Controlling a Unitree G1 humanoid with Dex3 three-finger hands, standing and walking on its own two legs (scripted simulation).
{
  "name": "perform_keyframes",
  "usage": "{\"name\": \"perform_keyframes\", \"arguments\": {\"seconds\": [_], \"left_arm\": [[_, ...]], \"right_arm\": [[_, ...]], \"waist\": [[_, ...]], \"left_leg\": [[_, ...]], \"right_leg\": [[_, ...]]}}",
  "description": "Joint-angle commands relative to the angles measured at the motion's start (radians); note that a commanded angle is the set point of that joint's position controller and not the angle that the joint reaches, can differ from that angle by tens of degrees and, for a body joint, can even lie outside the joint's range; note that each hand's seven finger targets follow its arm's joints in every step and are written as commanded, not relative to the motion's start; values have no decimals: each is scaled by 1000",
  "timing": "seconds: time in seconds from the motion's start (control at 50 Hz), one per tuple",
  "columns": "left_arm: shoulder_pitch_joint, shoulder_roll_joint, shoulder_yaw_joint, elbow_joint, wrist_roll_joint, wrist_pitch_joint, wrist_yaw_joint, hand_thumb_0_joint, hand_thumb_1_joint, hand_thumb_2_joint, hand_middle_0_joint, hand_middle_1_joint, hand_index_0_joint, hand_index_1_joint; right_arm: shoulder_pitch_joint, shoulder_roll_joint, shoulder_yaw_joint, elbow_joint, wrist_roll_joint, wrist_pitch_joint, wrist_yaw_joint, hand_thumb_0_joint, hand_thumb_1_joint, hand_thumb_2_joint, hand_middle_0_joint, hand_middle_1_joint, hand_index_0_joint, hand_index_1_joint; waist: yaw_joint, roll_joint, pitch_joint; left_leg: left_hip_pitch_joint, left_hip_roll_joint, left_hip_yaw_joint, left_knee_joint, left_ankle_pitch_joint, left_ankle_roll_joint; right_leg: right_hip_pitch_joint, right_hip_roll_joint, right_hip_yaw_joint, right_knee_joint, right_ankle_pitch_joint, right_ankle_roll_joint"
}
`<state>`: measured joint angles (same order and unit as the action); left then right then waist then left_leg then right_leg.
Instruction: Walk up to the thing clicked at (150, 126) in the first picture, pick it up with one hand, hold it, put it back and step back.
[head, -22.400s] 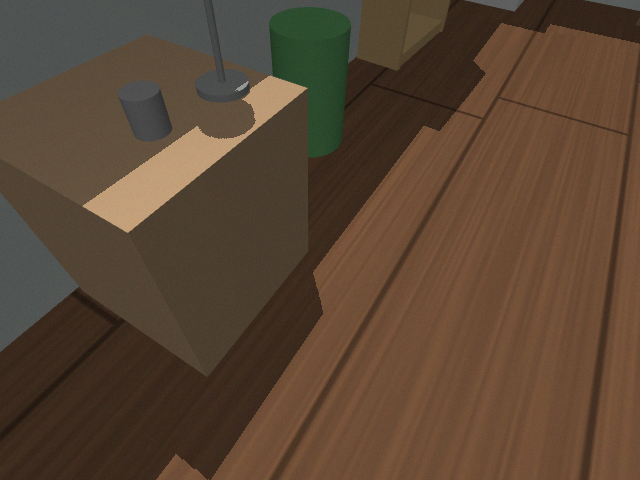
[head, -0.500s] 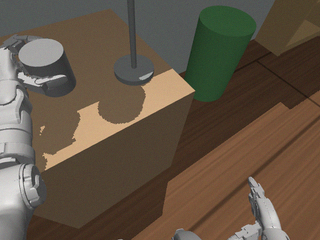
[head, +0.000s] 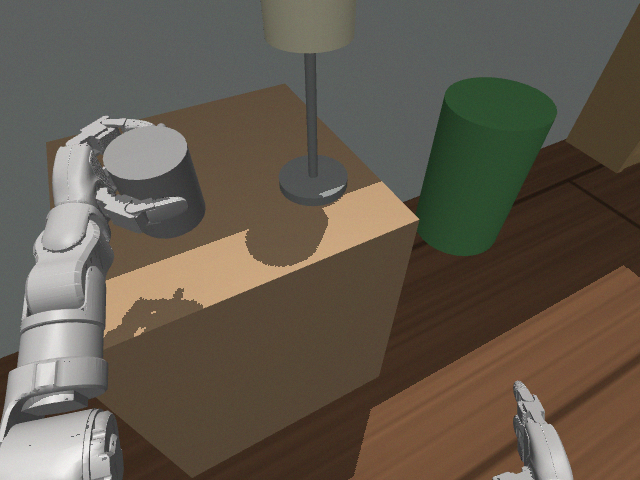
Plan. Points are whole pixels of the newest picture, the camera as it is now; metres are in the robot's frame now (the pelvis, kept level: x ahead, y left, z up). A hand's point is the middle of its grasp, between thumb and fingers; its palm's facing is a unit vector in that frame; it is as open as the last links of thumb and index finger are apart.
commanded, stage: lift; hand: left
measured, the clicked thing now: (161, 173) +0.43 +0.18 +0.19
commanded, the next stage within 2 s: hold in 0.70 s
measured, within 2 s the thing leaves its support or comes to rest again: neither
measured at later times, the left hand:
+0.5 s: hand (126, 184) +0.35 +0.18 +0.23, palm faces +0.17 -0.99 +0.00, open 11.7 cm
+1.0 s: hand (116, 176) +0.34 +0.18 +0.25, palm faces +0.15 -0.99 +0.00, open 11.7 cm
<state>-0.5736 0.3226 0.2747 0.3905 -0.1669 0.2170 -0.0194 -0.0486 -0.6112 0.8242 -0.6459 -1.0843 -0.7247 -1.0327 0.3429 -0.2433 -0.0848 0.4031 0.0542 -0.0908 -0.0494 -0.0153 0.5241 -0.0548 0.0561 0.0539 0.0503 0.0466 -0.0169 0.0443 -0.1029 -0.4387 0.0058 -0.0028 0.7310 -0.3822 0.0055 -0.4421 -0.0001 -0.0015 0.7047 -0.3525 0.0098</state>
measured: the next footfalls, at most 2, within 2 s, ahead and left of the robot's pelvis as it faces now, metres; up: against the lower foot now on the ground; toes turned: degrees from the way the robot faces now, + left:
none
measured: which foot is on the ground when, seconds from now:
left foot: down 0.00-1.00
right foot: down 0.00-1.00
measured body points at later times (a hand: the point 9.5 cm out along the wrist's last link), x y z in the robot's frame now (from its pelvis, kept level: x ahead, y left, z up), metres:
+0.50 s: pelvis -0.01 -0.01 +0.01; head -0.04 -0.03 +0.46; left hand +0.34 +0.23 +0.23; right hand +0.15 -0.27 -0.06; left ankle -0.01 +0.11 -0.72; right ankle +0.00 -0.13 -0.72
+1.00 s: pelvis +0.00 +0.00 +0.01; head -0.03 -0.03 +0.46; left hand +0.33 +0.23 +0.25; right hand +0.16 -0.26 -0.06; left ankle -0.01 +0.11 -0.72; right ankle +0.00 -0.13 -0.72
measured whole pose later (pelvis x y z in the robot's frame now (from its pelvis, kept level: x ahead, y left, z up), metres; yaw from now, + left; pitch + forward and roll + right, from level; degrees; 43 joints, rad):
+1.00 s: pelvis +0.00 +0.00 +0.01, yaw +1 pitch +0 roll +0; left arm -0.42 0.27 0.28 -0.08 -0.23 0.59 -0.01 -0.05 -0.61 0.83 -0.64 -1.09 -0.72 -1.04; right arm 0.28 -0.24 -0.11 0.61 0.05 -0.24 -0.08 -0.02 0.52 -0.06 0.06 0.05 0.05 0.05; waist 0.02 0.06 -0.08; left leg -0.28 -0.01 -0.01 0.61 -0.33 0.01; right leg -0.29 -0.02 -0.01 0.61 -0.32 0.01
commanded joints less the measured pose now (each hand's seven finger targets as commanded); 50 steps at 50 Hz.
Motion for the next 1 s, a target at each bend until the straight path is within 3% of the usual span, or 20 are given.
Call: {"name": "perform_keyframes", "arguments": {"seconds": [0.0, 0.04, 0.08, 0.14, 0.16, 0.18, 0.2, 0.22, 0.28, 0.3, 0.32, 0.44, 0.48, 0.52, 0.56, 0.68, 0.76, 0.78, 0.8, 0.98], "left_arm": [[-512, 245, 77, -399, -34, -33, 8, 0, -115, 1215, -1176, -1350, -1207, -1354], [-475, 241, 82, -418, -40, -6, 6, 0, -126, 1221, -1185, -1359, -1216, -1365], [-456, 245, 94, -418, -46, 20, 3, 0, -128, 1232, -1182, -1362, -1210, -1370], [-442, 214, 72, -424, -48, 65, -5, 0, -81, 1239, -1173, -1355, -1204, -1361], [-415, 199, 71, -430, -52, 77, -6, 0, -69, 1248, -1176, -1359, -1205, -1367], [-424, 198, 66, -438, -55, 91, -7, 0, -69, 1241, -1191, -1371, -1223, -1374], [-405, 177, 58, -436, -57, 105, -8, 0, -39, 1258, -1175, -1367, -1209, -1369], [-413, 187, 64, -465, -61, 115, -9, 0, -44, 1246, -1176, -1361, -1210, -1363], [-399, 185, 66, -498, -65, 137, -11, 0, -43, 1229, -1153, -1338, -1187, -1340], [-398, 188, 66, -533, -64, 142, -9, 0, -51, 1224, -1156, -1338, -1190, -1339], [-411, 208, 84, -535, -67, 147, -5, 0, -63, 1225, -1164, -1348, -1197, -1350], [-402, 196, 86, -609, -69, 163, 12, 0, -80, 1199, -1151, -1328, -1182, -1331], [-386, 195, 86, -609, -64, 173, 13, 0, -63, 1197, -1146, -1320, -1176, -1324], [-388, 182, 74, -615, -66, 187, 11, 0, -80, 1208, -1140, -1326, -1169, -1332], [-381, 179, 74, -598, -69, 201, 9, 0, -73, 1192, -1142, -1317, -1171, -1321], [-347, 187, 85, -612, -75, 247, -10, 0, -78, 1182, -1139, -1316, -1168, -1320], [-343, 177, 94, -656, -84, 263, -15, 0, -81, 1182, -1143, -1327, -1176, -1327], [-338, 179, 96, -672, -83, 267, -9, 0, -94, 1179, -1135, -1323, -1167, -1323], [-342, 179, 99, -683, -83, 270, -8, 0, -80, 1174, -1154, -1322, -1172, -1335], [-348, 141, 54, -757, -73, 291, 6, 0, -50, 1181, -1185, -1346, -1203, -1356]], "right_arm": [[-79, -135, -69, -157, -1, -85, -27, 0, 541, -50, 49, 50, 50, 50], [-91, -109, -42, -140, 1, -90, -27, 0, 541, -50, 49, 50, 50, 50], [-105, -138, -75, -104, -1, -99, -34, 0, 542, -50, 49, 50, 50, 50], [-119, -114, -54, -77, -2, -112, -36, 0, 547, -49, 49, 50, 50, 50], [-133, -86, -26, -67, 1, -115, -30, 0, 549, -48, 49, 50, 50, 50], [-143, -115, -54, -73, 0, -121, -35, 0, 543, -49, 49, 50, 50, 50], [-145, -97, -28, -91, 0, -127, -32, 0, 551, -48, 49, 50, 50, 50], [-146, -116, -52, -71, 1, -132, -32, 0, 549, -47, 49, 50, 50, 50], [-133, -122, -53, -58, 1, -142, -38, 0, 550, -47, 49, 50, 50, 50], [-135, -110, -46, -34, 1, -146, -35, 0, 552, -46, 49, 50, 50, 50], [-146, -147, -78, -54, 0, -154, -40, 0, 546, -47, 49, 50, 50, 50], [-149, -88, -35, 17, -1, -173, -45, 0, 545, -47, 49, 50, 50, 50], [-178, -121, -64, 3, -4, -181, -50, 0, 546, -47, 49, 50, 50, 50], [-166, -97, -37, 14, -3, -187, -48, 0, 548, -48, 49, 50, 50, 50], [-179, -133, -76, 21, -3, -194, -52, 0, 545, -48, 49, 50, 50, 50], [-171, -127, -69, 31, 1, -206, -43, 0, 544, -49, 49, 50, 50, 50], [-161, -131, -78, 11, 1, -210, -39, 0, 541, -49, 49, 50, 50, 50], [-166, -104, -52, 37, 2, -208, -32, 0, 542, -49, 49, 50, 50, 50], [-163, -117, -67, 27, 2, -208, -34, 0, 536, -52, 49, 50, 50, 50], [-193, -124, -74, 58, -3, -217, -38, 0, 531, -54, 49, 50, 50, 50]], "waist": [[-2, 7, -334], [8, -18, -290], [3, -50, -246], [7, -40, -190], [25, -33, -166], [11, -46, -172], [18, -61, -175], [17, -30, -199], [13, -46, -211], [27, -34, -205], [12, -49, -219], [31, -12, -210], [24, -32, -228], [24, -19, -201], [16, -31, -199], [26, -34, -173], [22, -53, -229], [44, -37, -204], [32, -39, -231], [28, 12, -231]], "left_leg": [[198, -3, 15, -110, 305, 7], [185, -7, 14, -124, 272, 11], [170, -10, 15, -140, 218, 15], [161, -13, 17, -168, 154, 15], [147, -17, 18, -174, 136, 14], [156, -18, 21, -176, 120, 18], [161, -16, 17, -184, 121, 18], [174, -19, 19, -184, 133, 17], [206, -16, 14, -184, 170, 16], [197, -20, 15, -183, 175, 15], [211, -20, 15, -182, 170, 17], [227, -22, 13, -179, 226, 14], [239, -22, 11, -180, 238, 13], [238, -19, 6, -191, 226, 12], [245, -15, 3, -195, 237, 11], [244, -15, 0, -204, 236, 11], [275, -17, 6, -184, 318, 17], [256, -19, 5, -184, 326, 14], [277, -19, 6, -181, 331, 15], [304, -7, -14, -192, 391, -6]], "right_leg": [[144, 0, -35, -102, 288, -9], [141, -2, -36, -121, 259, -7], [134, -7, -33, -141, 211, -5], [106, -9, -30, -165, 147, -7], [112, -11, -31, -172, 126, -9], [104, -12, -26, -182, 112, -6], [116, -10, -29, -179, 112, -7], [129, -13, -28, -181, 125, -8], [130, -12, -32, -178, 155, -8], [142, -13, -33, -181, 157, -8], [141, -14, -30, -186, 156, -5], [159, -17, -33, -180, 207, -4], [163, -16, -31, -182, 220, -3], [160, -14, -36, -185, 207, -6], [154, -9, -40, -184, 214, -8], [156, -6, -44, -195, 211, -8], [188, -10, -42, -187, 292, -2], [187, -9, -45, -182, 296, -5], [191, -10, -42, -184, 301, -4], [191, -2, -51, -169, 320, -16]]}}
